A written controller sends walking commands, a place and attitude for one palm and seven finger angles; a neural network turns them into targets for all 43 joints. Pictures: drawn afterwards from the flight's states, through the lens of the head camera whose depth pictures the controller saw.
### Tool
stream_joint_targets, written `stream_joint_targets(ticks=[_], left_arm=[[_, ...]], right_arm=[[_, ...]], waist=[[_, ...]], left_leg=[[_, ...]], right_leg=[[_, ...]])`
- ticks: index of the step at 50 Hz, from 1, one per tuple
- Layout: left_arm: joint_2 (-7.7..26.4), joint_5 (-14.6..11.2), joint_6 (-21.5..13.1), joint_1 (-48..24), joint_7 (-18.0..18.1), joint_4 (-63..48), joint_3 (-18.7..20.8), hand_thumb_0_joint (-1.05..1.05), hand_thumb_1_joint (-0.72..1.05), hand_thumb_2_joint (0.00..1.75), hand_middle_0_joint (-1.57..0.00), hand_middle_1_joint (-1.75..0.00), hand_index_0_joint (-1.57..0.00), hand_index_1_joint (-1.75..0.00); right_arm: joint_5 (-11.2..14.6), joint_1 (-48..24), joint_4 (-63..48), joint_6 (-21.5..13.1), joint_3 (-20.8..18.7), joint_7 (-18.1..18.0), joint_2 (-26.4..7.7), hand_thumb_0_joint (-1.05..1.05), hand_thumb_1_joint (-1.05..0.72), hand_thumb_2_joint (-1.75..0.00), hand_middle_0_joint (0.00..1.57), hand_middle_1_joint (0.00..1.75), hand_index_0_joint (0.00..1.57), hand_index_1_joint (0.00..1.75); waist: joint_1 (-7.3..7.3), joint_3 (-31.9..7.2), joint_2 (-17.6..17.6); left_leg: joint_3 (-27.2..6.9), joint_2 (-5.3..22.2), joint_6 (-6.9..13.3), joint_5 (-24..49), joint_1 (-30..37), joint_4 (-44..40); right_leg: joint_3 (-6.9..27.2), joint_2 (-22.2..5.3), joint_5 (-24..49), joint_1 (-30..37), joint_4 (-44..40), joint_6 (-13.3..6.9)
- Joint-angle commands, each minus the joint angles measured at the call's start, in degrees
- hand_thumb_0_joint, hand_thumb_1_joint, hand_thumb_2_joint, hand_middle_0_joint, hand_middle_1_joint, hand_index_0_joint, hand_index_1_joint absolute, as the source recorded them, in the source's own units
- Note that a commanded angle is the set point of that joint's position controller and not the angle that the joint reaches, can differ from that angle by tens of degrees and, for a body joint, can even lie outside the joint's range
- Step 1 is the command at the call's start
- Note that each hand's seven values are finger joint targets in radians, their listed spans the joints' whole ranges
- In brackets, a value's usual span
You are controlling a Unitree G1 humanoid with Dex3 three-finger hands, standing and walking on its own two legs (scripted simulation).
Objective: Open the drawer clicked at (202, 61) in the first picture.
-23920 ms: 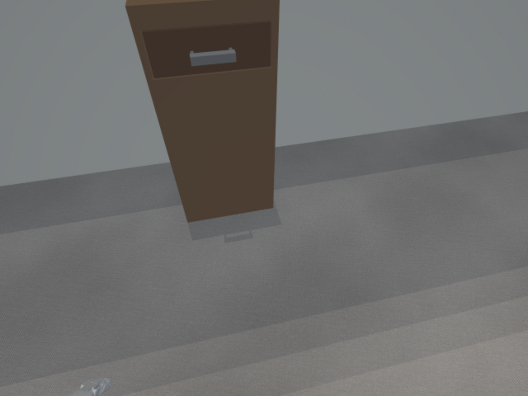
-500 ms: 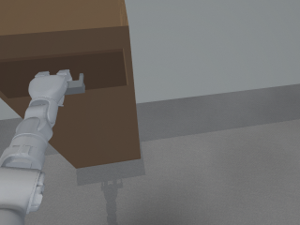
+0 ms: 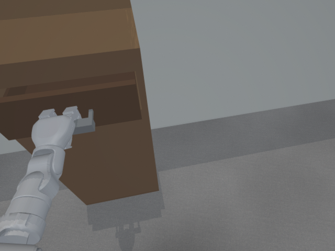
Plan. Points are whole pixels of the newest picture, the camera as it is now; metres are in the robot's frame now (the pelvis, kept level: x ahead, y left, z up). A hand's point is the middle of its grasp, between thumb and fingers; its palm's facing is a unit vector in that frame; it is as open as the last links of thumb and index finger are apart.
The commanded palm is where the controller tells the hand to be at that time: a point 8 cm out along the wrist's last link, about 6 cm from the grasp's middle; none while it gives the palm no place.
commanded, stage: pull the drawer open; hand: left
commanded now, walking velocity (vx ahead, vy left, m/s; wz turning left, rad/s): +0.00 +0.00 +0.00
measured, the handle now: (67, 122) +0.43 +0.27 +0.06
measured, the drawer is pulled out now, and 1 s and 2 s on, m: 0.05 0.16 0.30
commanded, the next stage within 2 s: open the thumb to release the handle in 1.94 s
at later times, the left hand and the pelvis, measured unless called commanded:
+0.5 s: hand (64, 145) +0.37 +0.27 +0.04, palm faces -0.05 -0.03 -1.00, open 6.0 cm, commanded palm +0.32 +0.26 +0.10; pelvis -0.02 -0.02 +0.00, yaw +2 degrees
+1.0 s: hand (60, 184) +0.27 +0.25 +0.04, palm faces +0.04 -0.10 -0.99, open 5.9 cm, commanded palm +0.22 +0.26 +0.10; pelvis +0.00 -0.01 +0.00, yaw +1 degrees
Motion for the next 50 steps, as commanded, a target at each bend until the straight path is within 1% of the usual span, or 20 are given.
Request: stream_joint_targets(ticks=[1,2,3,6,8,10,13,16,18,19,25,27,32,33,34,36,41,44,47,50], left_arm=[[11.75,-0.29,2.72,-15.03,1.77,-13.40,3.61,0.00,0.90,0.90,-0.40,-1.35,-0.40,-1.35],[13.35,0.96,2.99,-26.44,2.02,-11.07,3.00,0.00,0.90,0.90,-0.40,-1.35,-0.40,-1.35],[13.60,1.86,3.43,-31.22,2.04,-6.08,2.51,0.00,0.90,0.90,-0.40,-1.35,-0.40,-1.35],[14.62,3.38,3.73,-30.82,1.63,-2.15,3.14,0.00,0.90,0.90,-0.40,-1.35,-0.40,-1.35],[13.49,3.69,3.30,-34.12,1.09,-2.02,1.49,0.00,0.90,0.90,-0.40,-1.35,-0.40,-1.35],[14.30,3.74,2.40,-36.47,0.62,-0.89,1.76,0.00,0.90,0.90,-0.40,-1.35,-0.40,-1.35],[12.85,3.50,0.65,-37.67,0.10,2.10,0.65,0.00,0.90,0.90,-0.40,-1.35,-0.40,-1.35],[15.80,3.48,-1.35,-38.68,0.14,4.47,2.82,0.00,0.90,0.90,-0.40,-1.35,-0.40,-1.35],[13.85,2.93,-2.56,-33.80,0.02,4.59,2.39,0.00,0.90,0.90,-0.40,-1.35,-0.40,-1.35],[15.45,2.90,-3.21,-31.33,0.04,4.54,4.40,0.00,0.90,0.90,-0.40,-1.35,-0.40,-1.35],[13.77,0.51,-5.22,-14.70,0.98,-6.35,6.06,0.00,0.90,0.90,-0.40,-1.35,-0.40,-1.35],[12.32,-0.56,-4.61,-9.42,1.40,-10.94,5.84,0.00,0.90,0.90,-0.40,-1.35,-0.40,-1.35],[15.13,-1.86,-1.93,0.48,2.88,-19.57,10.04,0.00,0.90,0.90,-0.40,-1.35,-0.40,-1.35],[13.01,-2.20,-1.07,2.90,2.96,-20.31,8.54,0.00,0.90,0.90,-0.40,-1.35,-0.40,-1.35],[14.23,-2.54,-0.39,4.54,3.13,-21.33,10.01,0.00,0.90,0.90,-0.40,-1.35,-0.40,-1.35],[12.71,-2.27,1.21,6.15,3.43,-22.66,8.71,0.00,0.90,0.90,-0.40,-1.35,-0.40,-1.35],[9.55,-2.27,4.22,13.50,3.73,-31.68,6.58,0.00,0.90,0.90,-0.40,-1.35,-0.40,-1.35],[9.56,-2.73,5.12,17.30,3.38,-35.12,7.18,0.00,0.90,0.90,-0.40,-1.35,-0.40,-1.35],[7.21,-2.23,5.86,19.22,3.05,-37.89,5.51,0.00,0.90,0.90,-0.40,-1.35,-0.40,-1.35],[7.49,-1.39,6.15,23.81,2.98,-40.88,6.30,0.00,0.90,0.90,-0.40,-1.35,-0.40,-1.35]], right_arm=[[-0.14,-2.16,-6.22,-2.54,-2.16,-0.29,-8.53,0.00,-0.90,-0.90,0.20,0.30,0.20,0.30],[-0.28,-1.42,-4.84,-2.34,-1.83,-0.90,-8.85,0.00,-0.90,-0.90,0.20,0.30,0.20,0.30],[-0.46,-0.54,-3.81,-2.42,-1.72,-1.46,-8.74,0.00,-0.90,-0.90,0.20,0.30,0.20,0.30],[-0.57,-0.84,-3.98,-2.29,-1.31,-2.36,-8.14,0.00,-0.90,-0.90,0.20,0.30,0.20,0.30],[-0.74,-0.94,-3.86,-2.10,-1.20,-2.61,-7.71,0.00,-0.90,-0.90,0.20,0.30,0.20,0.30],[-0.92,-0.92,-3.69,-1.69,-1.01,-2.83,-7.57,0.00,-0.90,-0.90,0.20,0.30,0.20,0.30],[-1.03,-1.23,-4.09,-1.47,-0.79,-3.29,-7.18,0.00,-0.90,-0.90,0.20,0.30,0.20,0.30],[-1.09,-1.13,-4.18,-1.39,-0.62,-3.75,-7.34,0.00,-0.90,-0.90,0.20,0.30,0.20,0.30],[-1.04,-1.49,-5.07,-1.51,-0.67,-3.55,-6.93,0.00,-0.90,-0.90,0.20,0.30,0.20,0.30],[-1.03,-1.65,-5.39,-1.45,-0.77,-3.49,-7.18,0.00,-0.90,-0.90,0.20,0.30,0.20,0.30],[-0.45,-3.62,-7.95,-2.05,-1.43,-2.20,-6.70,0.00,-0.90,-0.90,0.20,0.30,0.20,0.30],[-0.24,-4.38,-8.32,-2.50,-1.78,-1.69,-6.80,0.00,-0.90,-0.90,0.20,0.30,0.20,0.30],[-0.27,-5.94,-8.28,-3.56,-2.03,-1.31,-7.39,0.00,-0.90,-0.90,0.20,0.30,0.20,0.30],[-0.30,-6.31,-8.38,-3.84,-2.07,-1.22,-7.33,0.00,-0.90,-0.90,0.20,0.30,0.20,0.30],[-0.29,-6.86,-8.20,-3.93,-2.02,-1.10,-7.59,0.00,-0.90,-0.90,0.20,0.30,0.20,0.30],[-0.11,-7.75,-8.14,-4.21,-1.87,-1.15,-7.37,0.00,-0.90,-0.90,0.20,0.30,0.20,0.30],[-0.54,-10.31,-9.18,-5.32,-1.40,-0.40,-6.75,0.00,-0.90,-0.90,0.20,0.30,0.20,0.30],[-0.88,-11.77,-9.51,-5.58,-0.94,-0.22,-6.80,0.00,-0.90,-0.90,0.20,0.30,0.20,0.30],[-1.00,-13.60,-10.12,-5.82,-0.22,-0.17,-6.13,0.00,-0.90,-0.90,0.20,0.30,0.20,0.30],[-1.26,-15.42,-10.62,-5.64,0.42,-0.07,-5.37,0.00,-0.90,-0.90,0.20,0.30,0.20,0.30]], waist=[[1.38,-14.01,-0.14],[-0.54,-11.88,-0.35],[-1.61,-9.12,-1.57],[0.49,-12.09,-1.03],[0.62,-15.36,1.42],[0.64,-17.79,0.40],[0.30,-16.34,-1.30],[0.22,-15.52,-2.43],[1.48,-15.67,-1.96],[2.18,-16.26,-2.66],[5.26,-19.56,-1.47],[5.18,-18.39,-1.76],[5.63,-16.96,-2.58],[5.46,-15.42,-1.30],[5.48,-14.44,-2.11],[5.45,-11.98,-0.86],[6.57,-12.87,2.47],[6.66,-13.06,-0.33],[6.67,-10.16,-2.13],[7.88,-9.46,-0.69]], left_leg=[[-3.52,3.00,-2.17,42.24,18.33,-1.38],[-3.81,2.79,-2.20,37.72,17.44,-1.65],[-3.55,2.30,-1.96,32.99,15.68,-1.86],[-3.12,1.34,-2.02,31.37,16.26,-2.17],[-2.98,1.04,-2.38,33.46,18.16,-1.44],[-2.78,0.71,-2.22,33.43,17.94,-0.87],[-2.63,0.30,-1.74,29.89,15.76,-0.84],[-1.98,-0.15,-0.99,26.10,12.93,-0.63],[-1.56,-0.42,-0.89,25.11,11.86,-0.99],[-1.72,-0.34,-0.92,25.37,11.28,-1.04],[-0.92,-0.09,-0.66,29.36,11.24,-1.69],[-0.86,0.19,-0.64,30.78,11.74,-1.90],[-0.60,0.39,-0.74,31.48,11.55,-2.73],[-0.49,0.48,-0.83,31.50,11.76,-3.04],[-0.80,0.74,-0.94,31.63,11.56,-3.32],[-0.90,0.88,-1.11,30.52,12.42,-4.00],[-2.18,1.88,-2.08,36.13,17.52,-4.51],[-2.60,2.08,-2.27,36.73,18.21,-4.74],[-2.58,2.01,-2.27,35.58,18.56,-5.07],[-2.62,1.85,-2.62,36.52,19.34,-5.37]], right_leg=[[-5.55,0.08,25.07,3.41,-0.66,-1.53],[-5.86,0.15,22.44,0.62,-0.94,-1.46],[-6.17,0.16,20.02,-0.77,-1.18,-1.68],[-5.76,-0.14,19.79,1.49,-1.15,-2.41],[-5.67,-0.39,21.03,1.67,-0.73,-2.60],[-5.20,-0.56,22.51,3.07,-0.49,-2.44],[-5.32,-0.69,21.72,2.97,-0.62,-2.45],[-4.56,-0.83,22.18,4.04,-0.99,-2.28],[-4.43,-0.89,22.35,5.47,-1.16,-2.34],[-4.26,-0.77,22.43,6.70,-1.08,-2.49],[-3.08,-0.59,27.98,11.68,-0.77,-2.26],[-3.10,-0.51,29.32,11.78,-0.98,-2.02],[-2.79,-0.72,32.34,14.04,-1.02,-1.60],[-3.14,-0.71,31.61,13.48,-1.18,-1.73],[-3.15,-0.71,31.04,13.67,-1.54,-1.87],[-3.70,-0.46,27.34,11.69,-1.71,-1.96],[-4.54,-0.48,25.01,10.69,-1.54,-2.16],[-4.48,-0.62,25.52,11.94,-1.91,-2.04],[-4.99,-0.81,25.34,10.81,-2.22,-1.72],[-4.57,-1.01,25.55,11.75,-2.36,-1.98]])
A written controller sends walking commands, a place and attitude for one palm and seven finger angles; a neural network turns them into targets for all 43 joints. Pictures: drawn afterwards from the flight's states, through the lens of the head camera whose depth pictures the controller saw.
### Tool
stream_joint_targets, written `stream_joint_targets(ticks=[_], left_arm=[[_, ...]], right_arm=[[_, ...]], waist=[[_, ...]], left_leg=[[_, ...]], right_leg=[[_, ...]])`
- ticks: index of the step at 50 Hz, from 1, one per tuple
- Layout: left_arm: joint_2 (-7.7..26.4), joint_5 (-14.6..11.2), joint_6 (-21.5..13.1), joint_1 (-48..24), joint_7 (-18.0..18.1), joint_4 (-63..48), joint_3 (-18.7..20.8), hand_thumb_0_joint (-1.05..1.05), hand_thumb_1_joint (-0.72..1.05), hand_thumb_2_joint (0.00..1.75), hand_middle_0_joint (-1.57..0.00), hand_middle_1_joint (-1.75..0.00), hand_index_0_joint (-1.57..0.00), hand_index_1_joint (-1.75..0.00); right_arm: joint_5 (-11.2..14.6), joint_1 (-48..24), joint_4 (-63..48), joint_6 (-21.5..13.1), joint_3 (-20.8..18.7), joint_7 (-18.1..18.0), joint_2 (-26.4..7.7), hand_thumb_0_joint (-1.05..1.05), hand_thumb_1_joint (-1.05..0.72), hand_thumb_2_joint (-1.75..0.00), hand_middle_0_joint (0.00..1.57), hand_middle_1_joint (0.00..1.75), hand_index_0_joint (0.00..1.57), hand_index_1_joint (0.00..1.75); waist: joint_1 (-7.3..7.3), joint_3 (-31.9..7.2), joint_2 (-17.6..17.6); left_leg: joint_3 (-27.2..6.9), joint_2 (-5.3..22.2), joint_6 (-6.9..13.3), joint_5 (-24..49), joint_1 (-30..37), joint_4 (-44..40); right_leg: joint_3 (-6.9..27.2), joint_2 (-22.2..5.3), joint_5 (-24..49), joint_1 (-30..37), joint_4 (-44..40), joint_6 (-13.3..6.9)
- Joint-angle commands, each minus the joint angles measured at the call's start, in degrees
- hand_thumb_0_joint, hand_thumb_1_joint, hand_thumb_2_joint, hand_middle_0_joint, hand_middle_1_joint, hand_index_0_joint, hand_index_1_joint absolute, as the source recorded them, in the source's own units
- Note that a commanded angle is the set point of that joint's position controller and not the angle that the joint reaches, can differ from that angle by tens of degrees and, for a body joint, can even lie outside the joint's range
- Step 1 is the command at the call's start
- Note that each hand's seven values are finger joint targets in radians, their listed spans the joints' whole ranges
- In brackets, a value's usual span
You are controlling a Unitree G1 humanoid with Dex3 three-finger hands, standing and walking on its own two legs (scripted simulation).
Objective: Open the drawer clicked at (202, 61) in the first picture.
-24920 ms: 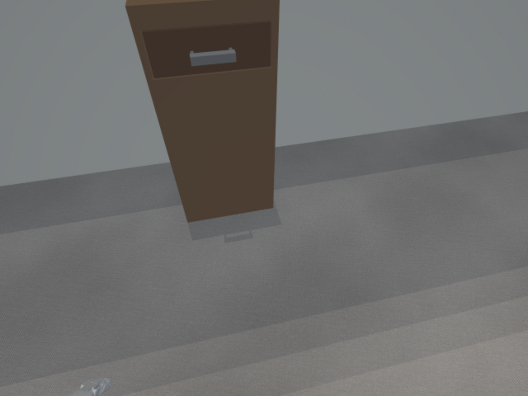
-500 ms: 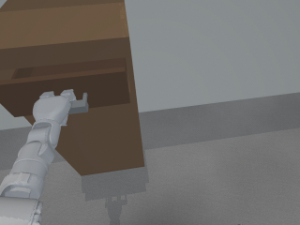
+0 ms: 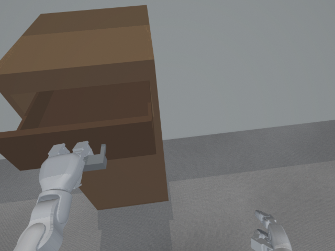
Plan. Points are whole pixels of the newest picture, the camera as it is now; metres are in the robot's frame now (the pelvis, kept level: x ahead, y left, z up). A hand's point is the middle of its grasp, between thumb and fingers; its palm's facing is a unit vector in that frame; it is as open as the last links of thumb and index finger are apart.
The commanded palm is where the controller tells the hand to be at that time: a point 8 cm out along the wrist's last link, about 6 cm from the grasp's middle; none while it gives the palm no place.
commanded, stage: pull the drawer open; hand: left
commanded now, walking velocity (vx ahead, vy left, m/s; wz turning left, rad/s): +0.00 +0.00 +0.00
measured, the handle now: (78, 157) +0.32 +0.25 +0.06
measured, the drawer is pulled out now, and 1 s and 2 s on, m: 0.16 0.30 0.30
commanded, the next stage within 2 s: open the thumb to release the handle in 0.94 s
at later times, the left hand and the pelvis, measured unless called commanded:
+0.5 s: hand (65, 226) +0.17 +0.23 +0.04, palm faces +0.00 -0.10 -0.99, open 6.0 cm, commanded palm +0.12 +0.23 +0.10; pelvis +0.00 -0.02 +0.00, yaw +0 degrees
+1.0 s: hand (60, 247) +0.13 +0.22 +0.04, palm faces +0.03 -0.09 -1.00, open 6.1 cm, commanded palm +0.09 +0.23 +0.10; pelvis -0.02 -0.02 -0.01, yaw +0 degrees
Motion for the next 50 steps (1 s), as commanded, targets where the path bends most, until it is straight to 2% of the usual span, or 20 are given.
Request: stream_joint_targets(ticks=[1,3,9,11,13,14,17,19,23,26,33,34,35,36,37,38,42,43,46,50], left_arm=[[9.95,0.35,2.11,-0.73,2.54,-15.77,8.30,0.00,0.90,0.90,-0.40,-1.35,-0.40,-1.35],[8.82,1.03,2.21,-1.43,2.53,-18.23,6.82,0.00,0.90,0.90,-0.40,-1.35,-0.40,-1.35],[9.00,0.81,1.43,9.34,2.82,-24.35,8.61,0.00,0.90,0.90,-0.40,-1.35,-0.40,-1.35],[7.30,0.98,1.17,10.21,2.88,-25.97,6.97,0.00,0.90,0.90,-0.40,-1.35,-0.40,-1.35],[6.90,1.07,0.74,13.89,3.22,-27.61,7.17,0.00,0.90,0.90,-0.40,-1.35,-0.40,-1.35],[8.14,0.94,0.58,15.62,3.37,-27.67,8.57,0.00,0.90,0.90,-0.40,-1.35,-0.40,-1.35],[6.91,1.06,-0.19,18.61,3.75,-30.12,7.52,0.00,0.90,0.90,-0.40,-1.35,-0.40,-1.35],[8.34,0.60,-0.68,22.49,4.41,-31.14,9.58,0.00,0.90,0.90,-0.40,-1.35,-0.40,-1.35],[8.09,0.58,-1.47,26.07,5.45,-31.82,10.09,0.00,0.90,0.90,-0.40,-1.35,-0.40,-1.35],[8.12,0.18,-1.82,30.31,6.39,-34.04,10.41,0.00,0.90,0.90,-0.40,-1.35,-0.40,-1.35],[7.76,-0.54,-2.55,38.22,8.25,-36.59,10.80,0.00,0.90,0.90,-0.40,-1.35,-0.40,-1.35],[8.72,-0.68,-2.64,39.23,8.52,-36.62,12.29,0.00,0.90,0.90,-0.40,-1.35,-0.40,-1.35],[7.93,-0.75,-2.58,40.45,8.69,-36.96,11.41,0.00,0.90,0.90,-0.40,-1.35,-0.40,-1.35],[8.81,-0.69,-2.64,38.99,8.95,-35.88,12.38,0.00,0.90,0.90,-0.40,-1.35,-0.40,-1.35],[9.11,-0.50,-2.78,37.76,9.13,-35.78,12.98,0.00,0.90,0.90,-0.40,-1.35,-0.40,-1.35],[9.66,-0.30,-2.65,38.52,9.42,-35.10,13.88,0.00,0.90,0.90,-0.40,-1.35,-0.40,-1.35],[10.03,0.60,-2.21,34.73,9.68,-34.22,14.08,0.00,0.90,0.90,-0.40,-1.35,-0.40,-1.35],[9.21,0.67,-1.99,35.31,9.62,-33.87,13.41,0.00,0.90,0.90,-0.40,-1.35,-0.40,-1.35],[9.54,0.29,-1.62,33.80,9.36,-34.13,13.51,0.00,0.90,0.90,-0.40,-1.35,-0.40,-1.35],[9.44,0.01,-1.60,33.34,8.86,-33.35,13.32,0.00,0.90,0.90,-0.40,-1.35,-0.40,-1.35]], right_arm=[[-0.29,-6.15,-8.05,-2.42,-1.37,0.12,-6.05,0.00,-0.90,-0.90,0.20,0.30,0.20,0.30],[-0.48,-6.89,-8.08,-2.37,-1.10,0.25,-5.74,0.00,-0.90,-0.90,0.20,0.30,0.20,0.30],[-1.02,-8.82,-8.82,-2.56,-0.27,0.72,-4.96,0.00,-0.90,-0.90,0.20,0.30,0.20,0.30],[-1.22,-9.47,-8.90,-2.51,-0.08,0.91,-4.75,0.00,-0.90,-0.90,0.20,0.30,0.20,0.30],[-1.51,-9.78,-9.24,-2.68,0.00,1.16,-4.46,0.00,-0.90,-0.90,0.20,0.30,0.20,0.30],[-1.39,-10.16,-9.18,-2.67,0.12,1.19,-4.66,0.00,-0.90,-0.90,0.20,0.30,0.20,0.30],[-1.79,-10.47,-9.55,-2.82,0.20,1.52,-4.55,0.00,-0.90,-0.90,0.20,0.30,0.20,0.30],[-1.78,-10.94,-9.92,-2.87,0.27,1.43,-4.85,0.00,-0.90,-0.90,0.20,0.30,0.20,0.30],[-1.94,-11.12,-9.82,-2.88,0.28,1.51,-4.89,0.00,-0.90,-0.90,0.20,0.30,0.20,0.30],[-1.83,-11.17,-10.48,-2.95,0.11,1.64,-5.06,0.00,-0.90,-0.90,0.20,0.30,0.20,0.30],[-2.00,-11.17,-11.61,-3.09,-0.08,2.03,-5.52,0.00,-0.90,-0.90,0.20,0.30,0.20,0.30],[-1.95,-11.07,-11.68,-2.96,-0.11,2.05,-5.69,0.00,-0.90,-0.90,0.20,0.30,0.20,0.30],[-2.11,-11.38,-12.07,-2.97,0.05,2.11,-5.67,0.00,-0.90,-0.90,0.20,0.30,0.20,0.30],[-2.01,-11.41,-11.61,-2.83,-0.04,1.89,-5.54,0.00,-0.90,-0.90,0.20,0.30,0.20,0.30],[-2.15,-11.61,-11.46,-2.87,-0.11,1.75,-5.64,0.00,-0.90,-0.90,0.20,0.30,0.20,0.30],[-2.13,-11.58,-11.51,-2.85,-0.02,1.64,-5.60,0.00,-0.90,-0.90,0.20,0.30,0.20,0.30],[-2.25,-11.67,-10.96,-2.87,-0.05,1.35,-5.32,0.00,-0.90,-0.90,0.20,0.30,0.20,0.30],[-2.16,-11.85,-11.14,-2.86,0.04,1.36,-5.15,0.00,-0.90,-0.90,0.20,0.30,0.20,0.30],[-2.14,-11.56,-10.83,-2.97,0.03,1.02,-5.02,0.00,-0.90,-0.90,0.20,0.30,0.20,0.30],[-2.08,-12.08,-10.71,-2.98,0.35,0.70,-4.89,0.00,-0.90,-0.90,0.20,0.30,0.20,0.30]], waist=[[3.73,-10.16,-0.53],[3.37,-9.12,0.48],[5.20,-10.56,0.60],[4.61,-8.74,-0.65],[5.19,-8.32,-0.55],[5.22,-7.69,-0.45],[5.35,-7.13,-0.73],[6.07,-7.81,-0.94],[5.67,-5.51,-3.09],[6.25,-6.18,-0.40],[6.33,-4.76,-2.21],[6.41,-4.40,-2.67],[6.53,-3.79,-2.90],[6.01,-2.10,-3.69],[6.27,-2.40,-3.46],[6.33,-1.96,-1.93],[6.06,-1.89,-0.70],[6.25,-1.57,0.80],[6.18,-2.94,-0.41],[6.17,-2.38,-2.56]], left_leg=[[-2.36,2.52,-2.30,35.45,12.19,-2.66],[-2.62,2.61,-2.63,35.28,13.17,-2.75],[-2.42,2.29,-2.91,37.55,14.27,-2.69],[-2.34,2.12,-2.52,35.32,13.70,-2.51],[-2.19,2.01,-2.36,35.28,13.52,-2.39],[-2.28,2.01,-2.49,34.57,13.04,-2.63],[-2.15,1.81,-2.09,32.40,12.46,-2.14],[-2.00,1.63,-2.12,31.47,11.81,-2.11],[-1.82,1.23,-1.73,27.57,9.60,-1.56],[-1.58,1.38,-1.67,26.74,9.69,-0.91],[-1.34,1.30,-1.32,23.35,7.86,0.32],[-1.54,1.37,-1.57,22.66,7.29,0.23],[-1.32,1.16,-1.30,20.85,7.04,0.49],[-1.47,0.99,-1.28,18.25,6.12,0.31],[-1.30,0.77,-1.21,16.91,5.98,0.17],[-1.40,0.79,-1.29,16.47,5.88,0.12],[-1.52,0.70,-1.29,15.34,6.40,0.15],[-1.62,0.75,-1.35,15.63,6.43,-0.14],[-1.66,0.78,-1.27,16.12,6.92,-0.20],[-1.80,0.47,-1.23,15.80,6.56,-0.43]], right_leg=[[-4.37,-0.14,25.22,4.34,-1.59,-1.56],[-4.59,-0.09,23.79,3.17,-1.86,-1.67],[-3.49,-0.18,27.59,6.61,-2.11,-1.89],[-3.50,-0.20,27.09,5.38,-2.04,-1.69],[-3.40,-0.27,27.80,5.78,-1.97,-1.72],[-2.89,-0.13,27.29,5.97,-2.28,-1.88],[-2.90,-0.43,27.10,5.41,-1.87,-1.76],[-1.62,-0.42,28.45,6.71,-1.98,-1.86],[-0.99,-0.71,28.52,5.34,-1.49,-1.68],[-0.58,-0.82,27.36,4.94,-1.24,-1.79],[0.43,-1.20,26.94,3.37,-0.93,-1.53],[0.96,-1.03,25.66,3.38,-1.31,-1.74],[0.71,-1.26,24.62,2.79,-1.27,-1.56],[1.02,-1.04,22.63,1.65,-1.62,-1.63],[1.08,-1.14,21.72,1.72,-1.80,-1.70],[1.30,-0.96,20.49,1.35,-1.91,-1.90],[1.13,-0.75,17.61,0.14,-1.97,-2.15],[0.84,-0.61,17.25,0.19,-1.75,-2.28],[0.59,-0.71,18.28,1.23,-1.66,-2.13],[1.17,-0.90,19.44,1.83,-2.07,-1.89]])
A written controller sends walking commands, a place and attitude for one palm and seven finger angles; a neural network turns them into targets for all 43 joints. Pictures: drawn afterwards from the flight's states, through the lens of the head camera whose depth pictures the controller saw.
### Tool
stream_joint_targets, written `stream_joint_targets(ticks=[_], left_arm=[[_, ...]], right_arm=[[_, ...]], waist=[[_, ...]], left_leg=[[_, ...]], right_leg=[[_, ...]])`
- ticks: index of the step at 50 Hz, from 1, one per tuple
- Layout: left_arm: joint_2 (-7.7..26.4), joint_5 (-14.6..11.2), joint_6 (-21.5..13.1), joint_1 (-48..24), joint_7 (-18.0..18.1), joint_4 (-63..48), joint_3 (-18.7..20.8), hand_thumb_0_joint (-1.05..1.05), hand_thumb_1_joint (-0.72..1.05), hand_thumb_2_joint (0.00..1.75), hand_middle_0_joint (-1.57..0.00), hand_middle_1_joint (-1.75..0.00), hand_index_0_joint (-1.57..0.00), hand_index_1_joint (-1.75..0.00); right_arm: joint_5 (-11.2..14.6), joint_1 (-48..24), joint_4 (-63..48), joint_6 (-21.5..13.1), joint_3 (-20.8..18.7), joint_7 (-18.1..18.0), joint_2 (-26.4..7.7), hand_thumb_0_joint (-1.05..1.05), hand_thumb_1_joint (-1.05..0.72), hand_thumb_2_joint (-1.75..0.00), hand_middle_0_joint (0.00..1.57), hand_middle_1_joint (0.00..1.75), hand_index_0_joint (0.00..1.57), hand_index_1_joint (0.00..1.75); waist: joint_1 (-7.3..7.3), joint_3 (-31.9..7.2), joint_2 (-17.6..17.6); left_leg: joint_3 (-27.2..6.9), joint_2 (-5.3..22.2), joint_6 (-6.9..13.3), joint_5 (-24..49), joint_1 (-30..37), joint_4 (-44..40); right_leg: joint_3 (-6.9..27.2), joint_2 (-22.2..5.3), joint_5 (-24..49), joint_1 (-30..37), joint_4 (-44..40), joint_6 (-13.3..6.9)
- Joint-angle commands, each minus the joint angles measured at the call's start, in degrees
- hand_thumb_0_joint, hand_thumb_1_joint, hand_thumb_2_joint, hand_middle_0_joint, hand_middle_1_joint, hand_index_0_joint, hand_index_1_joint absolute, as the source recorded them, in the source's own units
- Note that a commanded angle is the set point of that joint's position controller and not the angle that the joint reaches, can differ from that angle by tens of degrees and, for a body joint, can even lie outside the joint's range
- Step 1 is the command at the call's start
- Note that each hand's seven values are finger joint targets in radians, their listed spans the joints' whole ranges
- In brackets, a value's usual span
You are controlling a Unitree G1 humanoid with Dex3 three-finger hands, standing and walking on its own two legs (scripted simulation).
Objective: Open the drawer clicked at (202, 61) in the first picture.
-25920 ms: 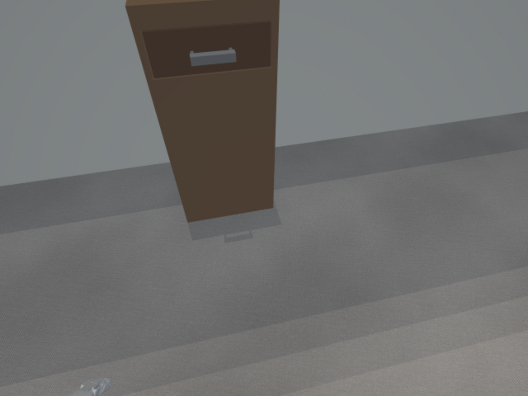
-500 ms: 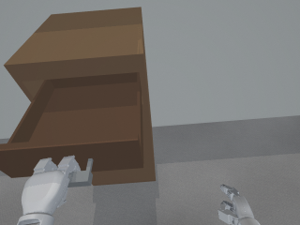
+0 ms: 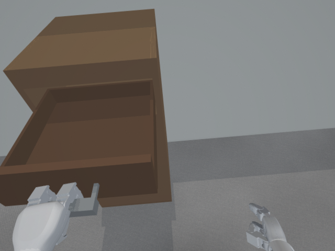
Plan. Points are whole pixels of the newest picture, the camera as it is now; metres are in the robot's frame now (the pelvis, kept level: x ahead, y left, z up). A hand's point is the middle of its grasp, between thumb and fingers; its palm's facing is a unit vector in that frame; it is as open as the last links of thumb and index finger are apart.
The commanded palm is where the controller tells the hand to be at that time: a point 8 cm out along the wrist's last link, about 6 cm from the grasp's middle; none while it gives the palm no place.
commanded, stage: open the thumb to release the handle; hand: left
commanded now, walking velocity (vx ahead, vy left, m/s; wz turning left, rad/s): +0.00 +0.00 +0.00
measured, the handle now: (66, 198) +0.20 +0.25 +0.06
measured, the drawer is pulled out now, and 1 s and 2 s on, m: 0.30 0.30 0.30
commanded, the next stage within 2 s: lift the hand off the handle in 0.54 s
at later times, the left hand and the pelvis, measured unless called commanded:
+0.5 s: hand (58, 223) +0.16 +0.25 +0.05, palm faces +0.03 -0.09 -1.00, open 11.4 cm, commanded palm +0.13 +0.26 +0.10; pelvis -0.01 -0.01 +0.01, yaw +2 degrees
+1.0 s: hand (60, 221) +0.16 +0.25 +0.05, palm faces +0.07 -0.09 -0.99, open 13.4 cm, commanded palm +0.14 +0.25 +0.11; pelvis -0.02 +0.00 +0.01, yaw +3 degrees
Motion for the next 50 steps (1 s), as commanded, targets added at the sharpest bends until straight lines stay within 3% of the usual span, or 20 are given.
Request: stream_joint_targets(ticks=[1,2,3,4,6,9,12,17,19,22,25,30,31,32,36,38,40,44,47,50], left_arm=[[9.54,-0.46,1.54,2.14,3.05,-10.91,11.48,0.00,0.90,0.90,-0.40,-1.35,-0.40,-1.35],[11.01,0.95,1.34,-15.43,3.27,-9.77,10.77,0.00,0.90,0.90,-0.40,-1.35,-0.40,-1.35],[11.15,1.25,1.03,-14.81,3.66,-8.07,12.07,0.00,0.83,0.87,-0.40,-1.34,-0.40,-1.34],[11.88,1.34,0.87,-14.26,3.88,-7.76,12.90,0.00,0.76,0.84,-0.39,-1.34,-0.39,-1.34],[8.78,1.40,1.09,-12.04,3.41,-4.88,10.32,0.00,0.62,0.78,-0.38,-1.32,-0.38,-1.32],[10.06,0.71,1.31,-14.25,2.24,-6.19,10.07,0.00,0.41,0.69,-0.36,-1.30,-0.36,-1.30],[10.11,1.32,2.20,-14.59,1.09,-3.34,9.26,0.00,0.20,0.60,-0.35,-1.27,-0.35,-1.27],[8.93,1.68,2.47,-17.17,-0.77,-4.53,6.83,0.00,-0.15,0.45,-0.32,-1.24,-0.32,-1.24],[11.18,1.23,2.04,-15.77,-1.20,-3.51,9.59,0.00,-0.29,0.39,-0.32,-1.22,-0.32,-1.22],[10.46,0.79,1.50,-16.07,-2.04,-2.37,8.89,0.00,-0.50,0.30,-0.30,-1.20,-0.30,-1.20],[10.51,0.97,0.57,-17.58,-2.05,-2.37,8.98,0.00,-0.50,0.30,-0.30,-1.20,-0.30,-1.20],[11.93,1.02,-0.35,-17.47,-1.63,-0.55,10.90,0.00,-0.50,0.30,-0.30,-1.20,-0.30,-1.20],[10.73,1.01,-0.52,-19.13,-1.63,-1.09,9.37,0.00,-0.50,0.30,-0.30,-1.20,-0.30,-1.20],[5.53,0.97,-0.44,-15.43,-1.86,-0.55,4.86,0.00,-0.50,0.30,-0.30,-1.20,-0.30,-1.20],[8.10,1.25,-0.53,-17.96,-1.11,-2.77,6.29,0.00,-0.50,0.30,-0.30,-1.20,-0.30,-1.20],[8.04,2.74,-0.18,-19.28,-0.42,-2.32,5.93,0.00,-0.50,0.30,-0.30,-1.20,-0.30,-1.20],[7.16,2.72,0.35,-20.29,-0.36,-1.29,4.85,0.00,-0.50,0.30,-0.30,-1.20,-0.30,-1.20],[7.08,2.63,1.05,-25.26,-0.34,0.02,3.82,0.00,-0.50,0.30,-0.30,-1.20,-0.30,-1.20],[8.02,2.94,1.84,-26.65,-0.66,2.05,4.09,0.00,-0.50,0.30,-0.30,-1.20,-0.30,-1.20],[10.12,2.44,2.27,-29.38,-1.14,-2.01,4.94,0.00,-0.50,0.30,-0.30,-1.20,-0.30,-1.20]], right_arm=[[0.25,-10.08,-9.43,-3.38,-1.61,-0.41,-4.73,0.00,-0.90,-0.90,0.20,0.30,0.20,0.30],[-0.01,-10.45,-7.49,-2.94,-1.29,-1.19,-5.18,0.00,-0.90,-0.90,0.20,0.30,0.20,0.30],[-0.26,-9.74,-7.89,-3.68,-1.92,-1.77,-4.55,0.00,-0.90,-0.90,0.20,0.30,0.20,0.30],[-0.26,-9.52,-7.79,-3.90,-1.79,-2.03,-4.71,0.00,-0.90,-0.90,0.20,0.30,0.20,0.30],[0.10,-9.25,-7.27,-4.24,-1.98,-2.12,-4.08,0.00,-0.90,-0.90,0.20,0.30,0.20,0.30],[0.15,-9.70,-7.10,-4.19,-1.92,-2.56,-4.31,0.00,-0.90,-0.90,0.20,0.30,0.20,0.30],[0.13,-10.46,-6.46,-3.99,-1.31,-2.83,-4.06,0.00,-0.90,-0.90,0.20,0.30,0.20,0.30],[0.03,-10.89,-6.42,-3.94,-0.93,-2.85,-3.93,0.00,-0.90,-0.90,0.20,0.30,0.20,0.30],[0.05,-11.15,-6.26,-4.01,-0.96,-3.04,-4.09,0.00,-0.90,-0.90,0.20,0.30,0.20,0.30],[0.07,-11.23,-6.21,-4.15,-0.81,-3.25,-3.93,0.00,-0.90,-0.90,0.20,0.30,0.20,0.30],[0.00,-11.23,-6.21,-4.41,-0.83,-3.28,-3.85,0.00,-0.90,-0.90,0.20,0.30,0.20,0.30],[0.06,-10.66,-5.76,-4.65,-1.22,-3.51,-4.01,0.00,-0.90,-0.90,0.20,0.30,0.20,0.30],[0.11,-10.94,-5.72,-4.65,-1.23,-3.51,-4.05,0.00,-0.90,-0.90,0.20,0.30,0.20,0.30],[-0.13,-10.29,-6.14,-4.99,-1.45,-2.93,-3.69,0.00,-0.90,-0.90,0.20,0.30,0.20,0.30],[0.07,-10.23,-6.15,-5.18,-1.78,-2.55,-4.28,0.00,-0.90,-0.90,0.20,0.30,0.20,0.30],[-0.28,-10.00,-5.92,-5.14,-1.77,-2.50,-4.15,0.00,-0.90,-0.90,0.20,0.30,0.20,0.30],[-0.11,-9.97,-6.18,-5.23,-1.61,-2.55,-4.17,0.00,-0.90,-0.90,0.20,0.30,0.20,0.30],[0.14,-9.91,-5.73,-5.40,-1.60,-3.01,-4.16,0.00,-0.90,-0.90,0.20,0.30,0.20,0.30],[0.35,-9.78,-5.09,-5.26,-1.34,-3.42,-4.14,0.00,-0.90,-0.90,0.20,0.30,0.20,0.30],[0.49,-10.54,-5.46,-5.24,-0.98,-3.75,-3.91,0.00,-0.90,-0.90,0.20,0.30,0.20,0.30]], waist=[[2.68,-3.77,-2.67],[-0.89,-1.82,-2.97],[0.71,-2.22,-2.01],[0.66,-2.16,-1.58],[1.22,-4.36,-2.20],[1.46,-7.16,-2.51],[1.58,-4.27,-5.27],[1.90,-4.63,-2.52],[2.43,-4.07,-3.35],[2.35,-2.38,-5.30],[2.36,-1.93,-2.65],[2.71,-2.97,-3.66],[2.31,-2.74,-2.15],[2.32,-2.72,-3.74],[2.13,-3.69,-2.14],[1.94,-4.35,-2.62],[1.37,-2.91,-4.26],[0.72,-2.79,-4.24],[1.07,-3.76,-4.52],[1.59,-5.54,-2.14]], left_leg=[[-1.50,-0.75,0.64,17.12,5.11,-4.25],[-2.16,-1.24,0.76,14.32,5.25,-3.89],[-2.05,-1.06,0.86,13.09,5.88,-4.15],[-2.42,-1.16,0.70,13.04,6.25,-4.31],[-1.99,-1.15,0.78,14.24,7.25,-4.27],[-2.05,-1.41,0.60,15.93,7.92,-4.79],[-1.86,-1.61,0.76,15.37,6.75,-5.30],[-1.68,-1.66,0.80,15.80,8.27,-6.43],[-1.76,-1.72,0.64,16.01,8.18,-6.67],[-1.52,-1.97,0.98,13.85,7.29,-7.04],[-1.42,-2.05,0.92,13.03,7.76,-7.14],[-1.45,-2.16,0.83,13.42,7.74,-7.17],[-1.43,-2.16,0.77,13.17,7.90,-7.36],[-1.52,-2.06,0.71,13.96,8.08,-7.13],[-1.64,-1.75,0.55,13.55,7.95,-7.33],[-1.49,-1.75,0.57,13.78,8.10,-6.99],[-1.71,-1.58,0.63,12.01,7.31,-7.10],[-1.99,-1.52,0.64,10.34,7.73,-7.42],[-1.88,-1.69,0.75,10.30,7.45,-7.62],[-1.92,-1.70,0.78,11.48,9.25,-8.24]], right_leg=[[1.42,-2.27,21.11,1.20,-6.97,-0.03],[1.35,-2.19,18.07,-2.64,-7.40,0.20],[1.07,-2.16,15.46,-2.51,-7.83,0.13],[1.40,-1.85,14.27,-2.37,-8.50,-0.19],[0.51,-1.99,16.07,-1.36,-7.88,-0.11],[1.07,-2.25,18.75,1.40,-8.11,0.05],[1.03,-2.49,19.07,1.16,-8.97,0.37],[0.83,-2.63,18.33,2.32,-9.79,0.25],[1.82,-2.49,18.68,3.26,-10.75,0.13],[1.79,-2.73,16.49,2.74,-11.71,0.53],[1.97,-2.89,14.13,1.98,-12.43,0.34],[2.07,-2.71,14.44,2.62,-12.55,0.28],[1.93,-2.76,14.22,2.16,-12.61,0.25],[0.94,-2.63,14.64,1.53,-11.97,0.28],[0.59,-2.41,13.14,1.11,-11.53,0.06],[0.44,-2.49,13.20,0.65,-11.18,0.04],[0.09,-2.44,10.72,-0.47,-11.50,0.21],[-0.10,-2.35,8.11,-1.16,-11.99,0.25],[-0.21,-2.44,8.52,-0.27,-11.72,0.36],[-0.21,-2.62,8.80,1.54,-12.16,0.25]])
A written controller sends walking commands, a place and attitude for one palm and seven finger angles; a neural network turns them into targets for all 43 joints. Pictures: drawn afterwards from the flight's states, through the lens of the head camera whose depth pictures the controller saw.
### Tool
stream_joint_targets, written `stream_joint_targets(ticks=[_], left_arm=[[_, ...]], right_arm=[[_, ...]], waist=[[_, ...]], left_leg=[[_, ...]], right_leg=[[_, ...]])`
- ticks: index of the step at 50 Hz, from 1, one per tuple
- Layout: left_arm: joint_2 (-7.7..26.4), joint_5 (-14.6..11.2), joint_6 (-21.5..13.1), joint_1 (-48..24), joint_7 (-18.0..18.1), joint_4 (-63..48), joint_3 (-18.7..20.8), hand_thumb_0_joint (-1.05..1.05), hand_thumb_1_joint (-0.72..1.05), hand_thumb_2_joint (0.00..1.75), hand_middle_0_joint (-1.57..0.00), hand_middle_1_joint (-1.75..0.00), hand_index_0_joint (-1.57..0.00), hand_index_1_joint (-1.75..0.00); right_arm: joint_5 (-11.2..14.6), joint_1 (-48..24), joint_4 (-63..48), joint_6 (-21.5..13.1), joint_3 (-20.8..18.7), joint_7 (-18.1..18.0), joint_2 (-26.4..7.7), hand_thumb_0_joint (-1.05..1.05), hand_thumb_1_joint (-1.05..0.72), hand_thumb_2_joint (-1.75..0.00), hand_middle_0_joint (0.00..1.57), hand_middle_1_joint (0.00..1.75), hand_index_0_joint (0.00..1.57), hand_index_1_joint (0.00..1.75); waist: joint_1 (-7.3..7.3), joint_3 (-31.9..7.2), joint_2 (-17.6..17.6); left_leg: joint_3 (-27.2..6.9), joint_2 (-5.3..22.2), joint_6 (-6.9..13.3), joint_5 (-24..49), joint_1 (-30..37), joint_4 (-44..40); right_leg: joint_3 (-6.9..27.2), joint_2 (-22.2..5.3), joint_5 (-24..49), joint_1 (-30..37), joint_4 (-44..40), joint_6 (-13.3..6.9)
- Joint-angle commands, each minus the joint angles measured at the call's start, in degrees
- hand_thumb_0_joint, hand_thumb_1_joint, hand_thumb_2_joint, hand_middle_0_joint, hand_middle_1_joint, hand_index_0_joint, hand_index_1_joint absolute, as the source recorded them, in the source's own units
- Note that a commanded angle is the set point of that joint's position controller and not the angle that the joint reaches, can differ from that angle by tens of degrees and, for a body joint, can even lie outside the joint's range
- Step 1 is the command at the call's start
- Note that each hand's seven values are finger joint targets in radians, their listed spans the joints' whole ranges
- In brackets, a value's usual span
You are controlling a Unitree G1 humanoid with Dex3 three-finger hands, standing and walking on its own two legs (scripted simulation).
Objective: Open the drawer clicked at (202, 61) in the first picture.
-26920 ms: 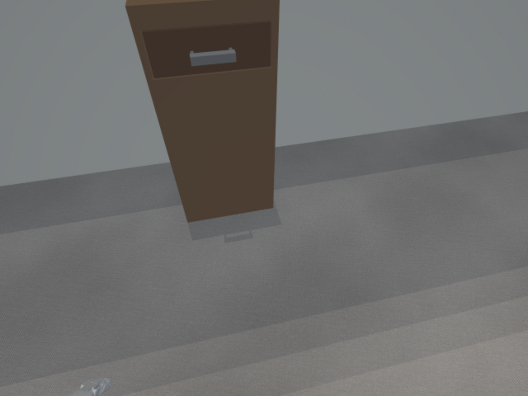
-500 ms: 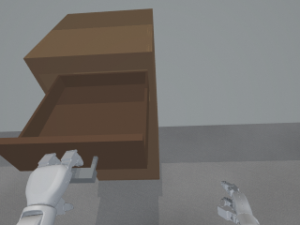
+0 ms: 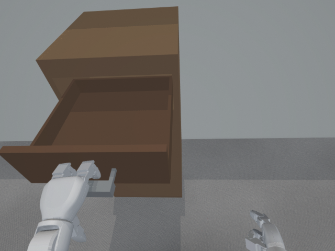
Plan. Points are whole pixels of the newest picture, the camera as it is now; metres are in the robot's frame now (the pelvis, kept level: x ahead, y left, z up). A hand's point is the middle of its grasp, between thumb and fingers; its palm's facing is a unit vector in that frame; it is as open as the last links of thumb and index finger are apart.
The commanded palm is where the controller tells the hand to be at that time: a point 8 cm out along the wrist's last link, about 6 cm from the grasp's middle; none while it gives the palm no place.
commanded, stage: lift the hand off the handle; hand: left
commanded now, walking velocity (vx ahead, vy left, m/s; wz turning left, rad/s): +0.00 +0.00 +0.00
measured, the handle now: (86, 180) +0.24 +0.24 +0.06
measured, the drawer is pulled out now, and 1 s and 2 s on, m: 0.30 0.30 0.30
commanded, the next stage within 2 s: draw the hand back to the body in 1.24 s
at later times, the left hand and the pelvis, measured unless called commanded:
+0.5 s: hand (66, 189) +0.20 +0.25 +0.09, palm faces +0.05 -0.10 -0.99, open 13.3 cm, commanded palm +0.17 +0.25 +0.17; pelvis +0.00 +0.01 +0.01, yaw +0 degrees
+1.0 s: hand (60, 143) +0.24 +0.24 +0.20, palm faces +0.23 -0.08 -0.97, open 13.8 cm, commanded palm +0.18 +0.24 +0.25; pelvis +0.00 +0.01 +0.02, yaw +1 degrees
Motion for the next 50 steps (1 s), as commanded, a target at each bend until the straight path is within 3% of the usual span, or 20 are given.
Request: stream_joint_targets(ticks=[1,4,13,14,21,24,27,29,32,34,37,39,40,43,44,45,46,48,49,50], left_arm=[[11.53,-0.07,1.75,-13.72,0.94,-13.17,8.05,0.00,-0.50,0.30,-0.30,-1.20,-0.30,-1.20],[12.05,-0.86,1.72,-15.30,0.18,-15.43,8.32,0.00,-0.50,0.30,-0.30,-1.20,-0.30,-1.20],[13.35,-2.28,0.56,-12.87,-2.04,-21.19,10.09,0.00,-0.50,0.30,-0.30,-1.20,-0.30,-1.20],[13.55,-2.87,0.99,-12.28,-2.64,-21.93,10.58,0.00,-0.50,0.30,-0.30,-1.20,-0.30,-1.20],[16.39,-4.44,2.80,-13.94,-6.59,-22.61,12.30,0.00,-0.50,0.30,-0.30,-1.20,-0.30,-1.20],[18.35,-5.19,2.41,-14.94,-7.64,-25.87,14.22,0.00,-0.50,0.30,-0.30,-1.20,-0.30,-1.20],[17.24,-5.60,1.32,-15.88,-8.11,-28.51,12.82,0.00,-0.50,0.30,-0.30,-1.20,-0.30,-1.20],[16.04,-6.43,1.46,-16.51,-8.54,-29.92,12.27,0.00,-0.50,0.30,-0.30,-1.20,-0.30,-1.20],[15.73,-5.83,1.84,-20.17,-9.30,-29.31,10.45,0.00,-0.50,0.30,-0.30,-1.20,-0.30,-1.20],[15.42,-6.13,2.57,-20.86,-9.97,-31.02,10.35,0.00,-0.50,0.30,-0.30,-1.20,-0.30,-1.20],[15.91,-5.82,2.70,-23.84,-10.78,-33.36,9.06,0.00,-0.50,0.30,-0.30,-1.20,-0.30,-1.20],[18.15,-6.63,3.65,-23.64,-11.35,-31.80,11.85,0.00,-0.50,0.30,-0.30,-1.20,-0.30,-1.20],[18.12,-5.79,3.86,-24.39,-11.91,-31.13,11.19,0.00,-0.50,0.30,-0.30,-1.20,-0.30,-1.20],[16.77,-5.82,6.93,-25.57,-13.96,-26.17,9.22,0.00,-0.50,0.30,-0.30,-1.20,-0.30,-1.20],[16.23,-7.45,8.67,-25.06,-15.03,-24.21,9.83,0.00,-0.50,0.30,-0.30,-1.20,-0.30,-1.20],[16.63,-7.03,10.07,-25.17,-16.36,-22.57,9.32,0.00,-0.50,0.30,-0.30,-1.20,-0.30,-1.20],[17.60,-7.34,11.56,-24.68,-17.46,-21.72,9.87,0.00,-0.50,0.30,-0.30,-1.20,-0.30,-1.20],[17.92,-8.13,12.96,-25.48,-19.38,-25.10,9.66,0.00,-0.50,0.30,-0.30,-1.20,-0.30,-1.20],[19.35,-9.63,13.62,-23.69,-20.20,-25.05,12.39,0.00,-0.50,0.30,-0.30,-1.20,-0.30,-1.20],[18.25,-8.75,13.76,-25.05,-21.42,-26.06,10.14,0.00,-0.50,0.30,-0.30,-1.20,-0.30,-1.20]], right_arm=[[0.22,-10.82,-9.80,-3.48,-1.25,-0.65,-5.04,0.00,-0.90,-0.90,0.20,0.30,0.20,0.30],[0.26,-11.32,-9.91,-3.59,-0.96,-0.79,-4.91,0.00,-0.90,-0.90,0.20,0.30,0.20,0.30],[0.08,-11.84,-10.15,-4.09,-0.50,-0.28,-4.65,0.00,-0.90,-0.90,0.20,0.30,0.20,0.30],[0.36,-12.40,-10.54,-4.06,-0.36,-0.18,-4.73,0.00,-0.90,-0.90,0.20,0.30,0.20,0.30],[0.75,-13.04,-9.97,-3.02,0.04,-0.36,-5.05,0.00,-0.90,-0.90,0.20,0.30,0.20,0.30],[1.03,-13.72,-10.64,-2.99,0.34,-0.43,-5.30,0.00,-0.90,-0.90,0.20,0.30,0.20,0.30],[0.87,-13.36,-10.58,-3.27,0.21,-0.31,-5.10,0.00,-0.90,-0.90,0.20,0.30,0.20,0.30],[1.26,-14.22,-11.01,-3.71,0.55,0.06,-4.93,0.00,-0.90,-0.90,0.20,0.30,0.20,0.30],[1.02,-13.58,-10.22,-3.58,0.41,0.19,-5.11,0.00,-0.90,-0.90,0.20,0.30,0.20,0.30],[1.58,-15.04,-10.99,-3.87,0.71,0.50,-4.85,0.00,-0.90,-0.90,0.20,0.30,0.20,0.30],[1.15,-14.31,-10.81,-3.94,0.52,0.58,-5.05,0.00,-0.90,-0.90,0.20,0.30,0.20,0.30],[1.61,-15.75,-10.83,-3.97,1.09,0.64,-5.01,0.00,-0.90,-0.90,0.20,0.30,0.20,0.30],[1.29,-14.99,-10.27,-3.91,1.35,0.78,-4.79,0.00,-0.90,-0.90,0.20,0.30,0.20,0.30],[1.84,-15.84,-9.56,-2.52,1.20,1.26,-5.13,0.00,-0.90,-0.90,0.20,0.30,0.20,0.30],[2.84,-17.24,-10.06,-2.35,1.61,1.73,-5.07,0.00,-0.90,-0.90,0.20,0.30,0.20,0.30],[2.54,-16.58,-9.63,-2.00,1.89,1.97,-5.15,0.00,-0.90,-0.90,0.20,0.30,0.20,0.30],[2.78,-16.77,-9.50,-1.05,1.74,2.03,-5.49,0.00,-0.90,-0.90,0.20,0.30,0.20,0.30],[2.83,-17.47,-11.27,-0.50,1.94,2.40,-5.59,0.00,-0.90,-0.90,0.20,0.30,0.20,0.30],[3.53,-18.72,-11.96,-0.55,2.27,2.64,-5.64,0.00,-0.90,-0.90,0.20,0.30,0.20,0.30],[3.13,-18.56,-12.06,-0.39,2.60,2.81,-5.38,0.00,-0.90,-0.90,0.20,0.30,0.20,0.30]], waist=[[-1.09,-8.03,-1.44],[-1.41,-6.97,-1.37],[-0.52,-5.00,-0.98],[-0.35,-4.83,0.64],[-0.15,-3.71,-2.00],[0.33,-5.52,0.60],[0.15,-5.84,0.83],[-0.06,-5.10,3.27],[-0.50,-4.39,0.86],[-0.20,-5.60,1.80],[-0.17,-7.43,0.36],[0.01,-6.10,0.38],[0.26,-6.31,-1.74],[0.12,-2.93,-0.39],[-0.10,-1.68,0.79],[0.42,-2.21,-1.51],[0.35,-1.29,-0.97],[0.89,-3.75,-1.69],[0.93,-4.12,-0.59],[0.99,-5.80,-2.03]], left_leg=[[0.54,-0.38,0.75,8.46,8.51,-5.18],[0.14,-0.18,0.73,8.83,10.01,-5.88],[0.02,-0.01,0.62,11.50,12.20,-8.36],[-0.08,0.11,0.38,11.74,12.65,-8.82],[0.33,0.14,0.63,13.17,13.92,-11.20],[-0.08,0.19,0.44,14.67,15.61,-11.70],[0.09,0.27,0.43,16.21,16.93,-12.22],[-0.46,0.51,0.09,15.82,17.43,-12.84],[-0.64,0.56,0.15,15.43,17.38,-13.99],[-1.01,0.70,0.07,15.50,18.03,-14.39],[-0.84,0.47,0.28,17.32,19.38,-14.87],[-1.20,0.73,0.13,16.31,18.51,-15.27],[-0.76,0.51,0.25,16.54,18.33,-15.35],[-0.43,0.71,-0.06,16.27,17.27,-16.89],[-0.76,0.96,-0.40,15.01,15.50,-17.35],[-0.19,0.76,-0.34,15.31,14.90,-17.75],[-0.16,1.00,-0.44,15.59,14.33,-18.48],[0.37,0.79,-0.06,16.80,14.67,-18.16],[0.09,1.23,-0.20,15.83,13.67,-17.78],[0.52,0.80,0.01,16.44,13.93,-17.56]], right_leg=[[2.24,-1.25,7.19,-0.41,-9.10,-0.05],[1.88,-1.03,6.01,-0.25,-10.27,-0.08],[1.24,-1.10,7.89,2.24,-12.47,-0.12],[1.37,-1.07,7.93,2.96,-12.91,-0.29],[1.17,-1.44,10.03,6.41,-15.32,0.27],[1.42,-1.42,11.12,8.43,-15.90,0.08],[0.40,-1.47,12.01,8.47,-16.42,0.25],[0.32,-1.13,10.57,8.17,-16.81,-0.05],[-0.59,-1.20,9.79,8.20,-17.28,0.15],[-0.16,-0.92,9.75,9.29,-17.26,-0.10],[-0.92,-1.33,11.48,10.68,-17.55,0.24],[-0.19,-0.98,10.93,11.20,-17.96,-0.03],[-0.80,-1.51,10.54,11.44,-18.00,0.19],[-0.79,-1.39,10.63,11.23,-18.68,0.31],[-0.50,-1.15,10.41,11.82,-18.38,0.05],[-1.04,-1.52,10.54,12.75,-18.01,0.34],[-0.83,-1.41,11.32,13.14,-17.99,0.36],[-0.99,-1.60,13.66,14.97,-17.15,0.76],[-0.45,-1.25,13.42,15.67,-16.58,0.57],[-0.98,-1.67,13.54,16.21,-16.10,0.81]])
